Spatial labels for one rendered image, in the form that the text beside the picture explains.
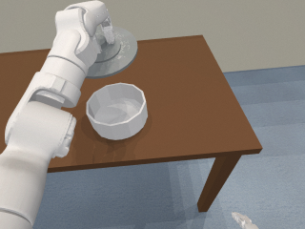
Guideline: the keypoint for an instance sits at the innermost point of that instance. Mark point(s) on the table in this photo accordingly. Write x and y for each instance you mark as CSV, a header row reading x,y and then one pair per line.
x,y
192,112

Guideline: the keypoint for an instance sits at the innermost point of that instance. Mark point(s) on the lid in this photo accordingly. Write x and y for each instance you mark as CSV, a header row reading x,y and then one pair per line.
x,y
115,57

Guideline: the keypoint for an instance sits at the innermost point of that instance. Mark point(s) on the left robot hand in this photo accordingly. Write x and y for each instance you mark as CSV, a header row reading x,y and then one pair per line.
x,y
103,18

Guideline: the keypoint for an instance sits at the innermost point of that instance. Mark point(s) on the pot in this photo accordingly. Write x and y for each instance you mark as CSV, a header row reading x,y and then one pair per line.
x,y
117,111

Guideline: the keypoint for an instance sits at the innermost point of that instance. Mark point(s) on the robot left upper arm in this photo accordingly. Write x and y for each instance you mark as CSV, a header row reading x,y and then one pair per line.
x,y
41,133

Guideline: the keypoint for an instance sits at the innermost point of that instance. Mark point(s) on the right robot hand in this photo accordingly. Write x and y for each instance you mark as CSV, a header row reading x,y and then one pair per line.
x,y
243,221

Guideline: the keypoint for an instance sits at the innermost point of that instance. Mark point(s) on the left robot forearm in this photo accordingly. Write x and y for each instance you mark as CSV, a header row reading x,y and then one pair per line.
x,y
60,79

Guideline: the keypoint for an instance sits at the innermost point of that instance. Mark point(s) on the knob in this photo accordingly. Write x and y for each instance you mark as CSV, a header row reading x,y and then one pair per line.
x,y
102,41

